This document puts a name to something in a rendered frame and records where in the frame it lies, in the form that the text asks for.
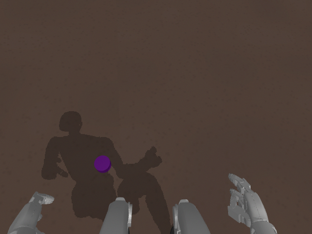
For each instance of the tin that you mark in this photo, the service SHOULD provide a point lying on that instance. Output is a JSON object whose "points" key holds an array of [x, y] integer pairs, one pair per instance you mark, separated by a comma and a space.
{"points": [[102, 164]]}

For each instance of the right robot arm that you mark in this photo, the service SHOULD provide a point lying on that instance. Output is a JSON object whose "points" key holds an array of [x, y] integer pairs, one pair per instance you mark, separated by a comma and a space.
{"points": [[262, 227]]}

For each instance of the right robot hand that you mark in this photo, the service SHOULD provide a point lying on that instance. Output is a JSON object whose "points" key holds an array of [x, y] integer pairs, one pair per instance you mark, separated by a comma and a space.
{"points": [[250, 208]]}

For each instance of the left robot hand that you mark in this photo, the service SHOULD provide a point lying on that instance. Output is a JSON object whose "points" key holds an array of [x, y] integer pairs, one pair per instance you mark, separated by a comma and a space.
{"points": [[30, 213]]}

